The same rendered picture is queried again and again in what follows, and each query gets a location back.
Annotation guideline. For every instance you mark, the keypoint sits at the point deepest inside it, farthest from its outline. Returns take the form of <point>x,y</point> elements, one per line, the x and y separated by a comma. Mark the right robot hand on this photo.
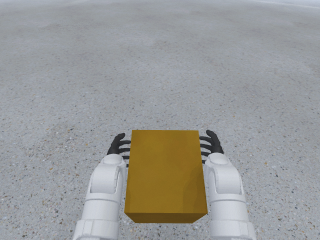
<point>215,146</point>

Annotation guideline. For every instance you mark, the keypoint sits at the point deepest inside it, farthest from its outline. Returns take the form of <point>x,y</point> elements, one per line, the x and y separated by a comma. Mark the left robot hand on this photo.
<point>114,149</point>

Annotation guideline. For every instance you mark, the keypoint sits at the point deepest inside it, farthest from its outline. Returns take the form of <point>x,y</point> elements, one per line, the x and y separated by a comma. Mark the carton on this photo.
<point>165,181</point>

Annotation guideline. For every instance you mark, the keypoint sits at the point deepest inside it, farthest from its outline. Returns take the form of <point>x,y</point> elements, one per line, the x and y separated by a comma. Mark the right robot forearm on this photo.
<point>230,220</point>

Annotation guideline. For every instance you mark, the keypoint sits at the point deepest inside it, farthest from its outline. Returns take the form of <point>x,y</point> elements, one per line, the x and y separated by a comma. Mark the left robot forearm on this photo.
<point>99,219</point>

